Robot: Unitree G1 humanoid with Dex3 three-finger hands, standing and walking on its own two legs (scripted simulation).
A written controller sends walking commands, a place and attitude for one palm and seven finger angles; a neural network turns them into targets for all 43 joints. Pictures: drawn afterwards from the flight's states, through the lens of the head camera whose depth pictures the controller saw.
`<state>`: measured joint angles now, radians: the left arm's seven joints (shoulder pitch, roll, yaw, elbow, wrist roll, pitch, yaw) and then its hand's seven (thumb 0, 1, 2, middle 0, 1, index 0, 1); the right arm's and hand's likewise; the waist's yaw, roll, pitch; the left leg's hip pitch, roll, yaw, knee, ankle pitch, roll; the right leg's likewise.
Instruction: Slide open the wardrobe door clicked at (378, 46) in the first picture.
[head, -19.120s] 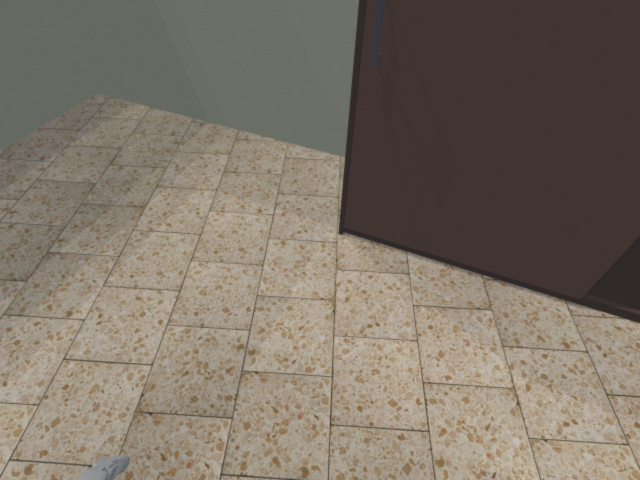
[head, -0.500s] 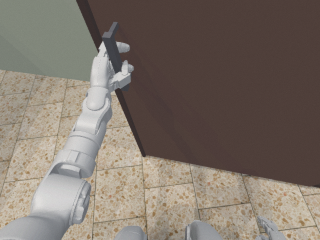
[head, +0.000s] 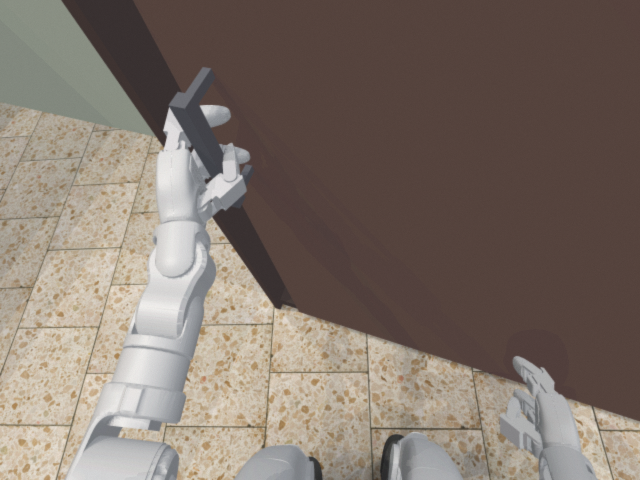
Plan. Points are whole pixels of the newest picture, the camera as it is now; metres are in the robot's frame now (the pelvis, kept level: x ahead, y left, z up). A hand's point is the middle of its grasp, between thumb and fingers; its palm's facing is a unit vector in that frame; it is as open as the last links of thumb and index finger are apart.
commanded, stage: step sideways, sliding the door along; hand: left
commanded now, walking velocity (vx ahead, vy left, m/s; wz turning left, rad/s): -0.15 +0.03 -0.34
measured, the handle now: (221, 146) +0.45 +0.17 +0.11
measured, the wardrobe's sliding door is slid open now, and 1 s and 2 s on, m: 0.07 0.35 0.45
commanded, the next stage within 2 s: stop walking and hold the door there in 1.72 s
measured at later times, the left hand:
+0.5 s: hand (352, 210) +0.37 +0.01 +0.11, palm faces +0.16 -0.98 -0.12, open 5.9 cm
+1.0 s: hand (492, 254) +0.33 -0.13 +0.11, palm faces +0.01 -0.99 -0.15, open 6.2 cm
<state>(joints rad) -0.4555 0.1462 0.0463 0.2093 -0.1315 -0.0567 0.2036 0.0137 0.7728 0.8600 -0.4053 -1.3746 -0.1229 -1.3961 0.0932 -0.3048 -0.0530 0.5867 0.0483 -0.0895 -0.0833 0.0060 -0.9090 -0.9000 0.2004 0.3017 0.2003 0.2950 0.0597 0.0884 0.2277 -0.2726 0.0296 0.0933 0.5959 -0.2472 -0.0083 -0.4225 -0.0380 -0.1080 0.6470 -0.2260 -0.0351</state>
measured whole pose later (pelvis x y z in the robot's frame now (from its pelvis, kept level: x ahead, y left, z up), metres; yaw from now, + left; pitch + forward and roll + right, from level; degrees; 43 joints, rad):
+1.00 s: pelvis -0.03 -0.20 -0.01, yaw -14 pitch -2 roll +0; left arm -0.15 0.12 0.04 -0.02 -0.06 -0.09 0.18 0.00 0.80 0.84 -0.40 -1.38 -0.15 -1.35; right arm 0.13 -0.17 0.03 0.61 0.02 -0.11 -0.02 0.01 -0.90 -0.90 0.21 0.30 0.21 0.30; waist 0.07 0.10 0.21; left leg -0.35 0.21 0.01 0.83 -0.50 -0.04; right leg -0.35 -0.01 -0.07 0.66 -0.28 -0.04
